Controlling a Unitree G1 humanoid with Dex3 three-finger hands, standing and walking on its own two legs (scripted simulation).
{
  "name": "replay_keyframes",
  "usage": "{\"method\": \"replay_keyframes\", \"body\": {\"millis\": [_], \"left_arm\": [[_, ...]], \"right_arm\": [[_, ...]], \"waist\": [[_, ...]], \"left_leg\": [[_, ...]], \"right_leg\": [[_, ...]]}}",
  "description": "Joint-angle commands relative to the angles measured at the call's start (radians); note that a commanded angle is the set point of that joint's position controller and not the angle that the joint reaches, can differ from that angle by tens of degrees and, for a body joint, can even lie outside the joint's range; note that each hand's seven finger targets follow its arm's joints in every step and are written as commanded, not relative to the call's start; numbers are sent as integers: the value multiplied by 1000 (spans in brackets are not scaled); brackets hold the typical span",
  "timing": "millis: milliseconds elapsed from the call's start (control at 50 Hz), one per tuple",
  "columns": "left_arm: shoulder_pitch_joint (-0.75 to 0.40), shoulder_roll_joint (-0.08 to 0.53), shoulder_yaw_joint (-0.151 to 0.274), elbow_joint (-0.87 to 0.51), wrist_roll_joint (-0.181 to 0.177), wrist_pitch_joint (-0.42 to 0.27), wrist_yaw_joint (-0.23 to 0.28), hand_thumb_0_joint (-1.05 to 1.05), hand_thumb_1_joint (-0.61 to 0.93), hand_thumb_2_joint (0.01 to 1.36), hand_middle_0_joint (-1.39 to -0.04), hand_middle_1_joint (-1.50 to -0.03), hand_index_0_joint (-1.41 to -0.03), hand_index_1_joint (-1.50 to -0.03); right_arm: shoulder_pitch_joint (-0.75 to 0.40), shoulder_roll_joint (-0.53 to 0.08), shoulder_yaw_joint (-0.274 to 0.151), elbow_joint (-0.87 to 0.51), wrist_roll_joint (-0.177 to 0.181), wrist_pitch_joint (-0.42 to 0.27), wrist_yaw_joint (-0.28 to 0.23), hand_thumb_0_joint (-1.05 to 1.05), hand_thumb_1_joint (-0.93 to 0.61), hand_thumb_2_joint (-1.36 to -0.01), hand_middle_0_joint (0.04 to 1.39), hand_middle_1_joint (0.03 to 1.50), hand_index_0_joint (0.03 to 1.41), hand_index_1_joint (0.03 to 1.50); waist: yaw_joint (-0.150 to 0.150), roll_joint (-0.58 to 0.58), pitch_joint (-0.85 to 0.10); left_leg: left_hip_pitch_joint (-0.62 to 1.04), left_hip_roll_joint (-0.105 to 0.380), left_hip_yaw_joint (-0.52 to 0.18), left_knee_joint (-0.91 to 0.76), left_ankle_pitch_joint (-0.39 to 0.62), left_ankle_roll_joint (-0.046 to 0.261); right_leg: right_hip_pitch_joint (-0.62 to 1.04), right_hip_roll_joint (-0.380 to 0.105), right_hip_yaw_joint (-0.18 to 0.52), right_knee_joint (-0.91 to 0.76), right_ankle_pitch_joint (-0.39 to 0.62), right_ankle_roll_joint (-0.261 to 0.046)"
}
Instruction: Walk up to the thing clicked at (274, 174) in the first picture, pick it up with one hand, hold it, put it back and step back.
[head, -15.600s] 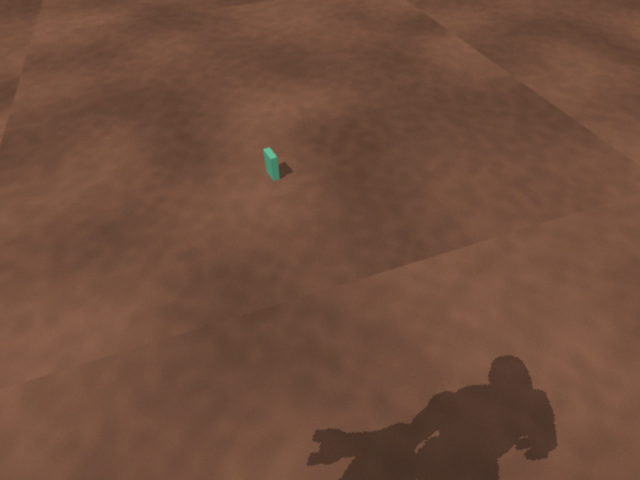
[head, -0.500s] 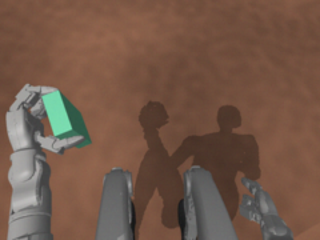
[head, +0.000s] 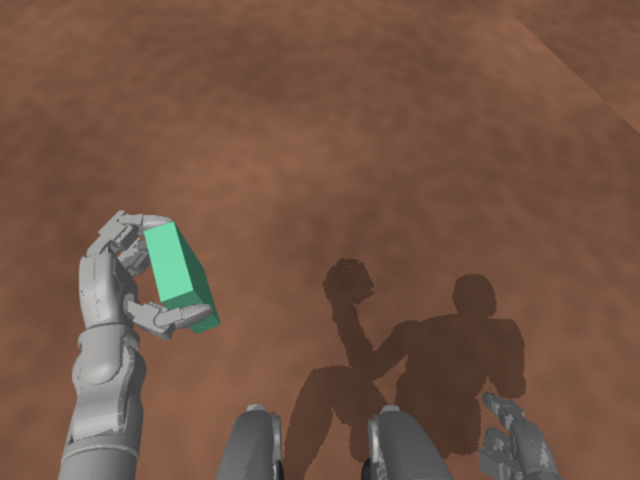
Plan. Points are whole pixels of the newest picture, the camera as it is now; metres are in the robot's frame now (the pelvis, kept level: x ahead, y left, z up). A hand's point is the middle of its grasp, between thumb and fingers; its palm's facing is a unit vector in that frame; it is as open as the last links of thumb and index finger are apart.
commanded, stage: hold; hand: left
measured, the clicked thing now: (185, 282) +0.35 +0.17 +0.01
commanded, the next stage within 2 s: crouch in 1.26 s
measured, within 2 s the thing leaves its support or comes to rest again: neither
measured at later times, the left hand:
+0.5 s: hand (158, 229) +0.37 +0.18 +0.10, palm faces +0.20 -0.98 -0.02, open 11.8 cm
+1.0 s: hand (166, 204) +0.38 +0.16 +0.13, palm faces +0.18 -0.98 +0.00, open 11.8 cm
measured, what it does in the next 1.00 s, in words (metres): rises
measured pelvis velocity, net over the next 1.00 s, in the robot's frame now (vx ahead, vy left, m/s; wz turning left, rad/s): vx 0.03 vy -0.01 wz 0.01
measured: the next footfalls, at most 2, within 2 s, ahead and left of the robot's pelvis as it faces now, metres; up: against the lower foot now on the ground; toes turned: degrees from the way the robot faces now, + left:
none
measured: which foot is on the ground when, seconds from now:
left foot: down 0.00-1.00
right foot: down 0.00-1.00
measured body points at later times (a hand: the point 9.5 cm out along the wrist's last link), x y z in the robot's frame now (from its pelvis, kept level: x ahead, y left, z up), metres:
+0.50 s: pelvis +0.02 +0.00 +0.06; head +0.09 +0.01 +0.50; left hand +0.35 +0.23 +0.11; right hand +0.15 -0.24 -0.05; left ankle +0.04 +0.12 -0.61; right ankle +0.03 -0.14 -0.61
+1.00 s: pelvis +0.03 -0.01 +0.08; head +0.09 +0.00 +0.53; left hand +0.37 +0.22 +0.14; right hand +0.16 -0.25 -0.03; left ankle +0.04 +0.12 -0.61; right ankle +0.03 -0.14 -0.61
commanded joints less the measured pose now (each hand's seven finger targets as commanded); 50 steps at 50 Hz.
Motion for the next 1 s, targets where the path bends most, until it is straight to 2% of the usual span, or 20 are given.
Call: {"method": "replay_keyframes", "body": {"millis": [0,60,100,120,180,220,240,260,300,360,420,480,500,560,620,860,880,920,960,980], "left_arm": [[-228,117,34,-194,3,-76,-3,0,33,1139,-1266,-1364,-1283,-1364],[-225,93,18,-176,1,-78,-2,0,28,1130,-1264,-1353,-1280,-1353],[-229,110,38,-177,4,-82,4,0,13,1141,-1260,-1359,-1276,-1361],[-256,101,18,-190,6,-87,4,0,4,1140,-1263,-1362,-1280,-1363],[-244,93,12,-165,16,-88,15,0,-4,1151,-1244,-1358,-1260,-1361],[-261,105,32,-174,15,-96,19,0,11,1175,-1244,-1373,-1263,-1375],[-258,89,10,-167,19,-95,17,0,-14,1175,-1237,-1372,-1255,-1375],[-259,93,15,-160,19,-94,18,0,-53,1095,-1211,-1311,-1233,-1306],[-278,99,21,-185,11,-100,14,0,-8,1093,-1163,-1296,-1184,-1293],[-264,80,1,-149,20,-92,17,0,3,1072,-1135,-1269,-1156,-1265],[-272,85,12,-135,21,-84,29,0,-18,1095,-1158,-1289,-1177,-1289],[-299,75,-13,-149,20,-91,22,0,-38,1089,-1163,-1297,-1183,-1296],[-306,94,7,-150,18,-94,20,0,-49,1096,-1161,-1297,-1179,-1298],[-309,81,3,-141,15,-94,23,0,-28,1119,-1175,-1317,-1191,-1320],[-310,69,-8,-138,16,-93,23,0,-39,1125,-1168,-1312,-1181,-1319],[-299,63,-7,-115,10,-92,20,0,-79,1168,-1211,-1367,-1223,-1377],[-312,72,2,-113,11,-95,19,0,-80,1168,-1224,-1372,-1234,-1383],[-302,58,-19,-110,14,-93,17,0,-102,1164,-1237,-1379,-1245,-1392],[-283,71,4,-93,11,-94,16,0,-120,1158,-1242,-1379,-1250,-1393],[-283,56,-13,-106,11,-95,14,0,-112,1159,-1236,-1374,-1244,-1387]], "right_arm": [[36,-144,-57,-104,-2,-36,-10,0,-908,-897,200,300,200,300],[46,-135,-50,-101,-6,-38,-10,0,-909,-897,200,300,200,300],[54,-133,-50,-96,-9,-38,-11,0,-911,-897,200,300,200,300],[44,-130,-47,-97,-10,-37,-8,0,-910,-897,200,300,200,300],[43,-126,-46,-101,-14,-34,-13,0,-906,-897,199,300,200,300],[45,-127,-48,-97,-17,-33,-12,0,-904,-896,199,300,200,300],[46,-120,-43,-95,-20,-34,-13,0,-910,-898,199,300,200,300],[50,-124,-45,-97,-19,-32,-15,0,-909,-894,199,300,200,300],[49,-123,-43,-97,-19,-30,-14,0,-900,-894,199,300,200,300],[50,-126,-45,-95,-22,-25,-17,0,-899,-894,199,300,200,300],[49,-120,-42,-91,-24,-22,-16,0,-902,-895,199,300,200,300],[47,-122,-43,-88,-23,-19,-14,0,-905,-896,199,300,200,300],[56,-123,-44,-84,-24,-18,-15,0,-905,-896,199,300,199,300],[42,-123,-42,-81,-23,-16,-15,0,-905,-896,199,300,200,300],[42,-125,-45,-78,-25,-19,-11,0,-908,-898,199,300,200,300],[40,-122,-43,-71,-25,-4,-6,0,-912,-900,199,300,200,300],[33,-125,-44,-73,-24,-5,-4,0,-913,-900,199,300,200,300],[24,-125,-45,-76,-22,-5,-2,0,-918,-901,199,300,199,300],[27,-123,-44,-74,-22,-1,-3,0,-919,-901,199,300,199,300],[28,-123,-43,-76,-22,0,-2,0,-916,-901,199,300,199,300]], "waist": [[-2,35,-345],[-10,8,-320],[2,19,-335],[0,24,-309],[-2,4,-286],[3,25,-284],[-1,29,-291],[-2,12,-283],[-1,17,-280],[0,21,-264],[5,1,-243],[1,16,-239],[2,22,-258],[5,-11,-230],[3,25,-238],[8,-16,-228],[9,-11,-208],[7,-21,-203],[13,-33,-219],[8,-41,-213]], "left_leg": [[380,-21,-35,-260,258,6],[395,-27,-25,-290,278,10],[427,-26,-21,-309,307,8],[426,-29,-19,-324,286,8],[450,-30,-10,-358,273,9],[478,-31,-15,-383,271,6],[497,-29,-15,-388,297,3],[502,-30,-12,-391,310,6],[517,-32,-12,-412,321,6],[557,-27,-13,-439,335,0],[545,-31,-5,-455,341,5],[589,-28,-5,-482,342,0],[604,-29,-1,-479,371,0],[591,-32,3,-495,358,4],[647,-28,0,-511,395,-4],[671,-33,19,-532,478,5],[661,-37,22,-536,459,5],[674,-36,23,-546,445,6],[667,-39,31,-545,451,9],[678,-37,29,-550,459,8]], "right_leg": [[207,29,1,-224,284,-37],[272,31,0,-270,315,-32],[305,30,2,-285,339,-34],[307,29,3,-299,321,-33],[343,30,6,-342,321,-29],[355,32,1,-353,312,-33],[361,32,-1,-355,332,-33],[376,32,2,-369,348,-30],[406,33,0,-381,362,-30],[412,35,-4,-403,363,-33],[460,33,2,-433,382,-28],[464,34,0,-448,376,-30],[482,34,3,-455,403,-29],[511,32,6,-476,406,-25],[508,35,1,-477,423,-29],[602,32,13,-522,526,-19],[600,31,15,-529,513,-18],[601,30,16,-538,502,-16],[632,25,22,-547,523,-12],[631,28,20,-547,528,-13]]}}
